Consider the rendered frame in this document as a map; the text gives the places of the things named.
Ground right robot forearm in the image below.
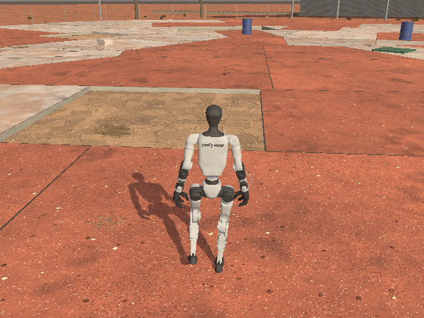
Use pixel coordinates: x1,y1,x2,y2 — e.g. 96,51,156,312
236,162,248,192

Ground robot left hand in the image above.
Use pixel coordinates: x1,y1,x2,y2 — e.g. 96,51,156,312
173,191,189,209

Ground robot right hand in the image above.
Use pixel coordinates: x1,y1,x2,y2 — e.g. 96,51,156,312
234,190,249,207

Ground left robot forearm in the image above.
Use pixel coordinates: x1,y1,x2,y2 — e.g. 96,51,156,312
175,161,189,193

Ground robot right upper arm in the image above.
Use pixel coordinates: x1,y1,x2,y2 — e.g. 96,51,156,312
227,134,243,172

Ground left robot thigh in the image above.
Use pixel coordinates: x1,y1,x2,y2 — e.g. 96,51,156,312
189,184,203,223

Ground humanoid robot head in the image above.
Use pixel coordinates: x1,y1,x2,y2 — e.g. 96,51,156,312
202,105,225,137

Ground robot left upper arm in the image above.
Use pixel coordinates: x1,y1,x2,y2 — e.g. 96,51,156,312
182,133,199,170

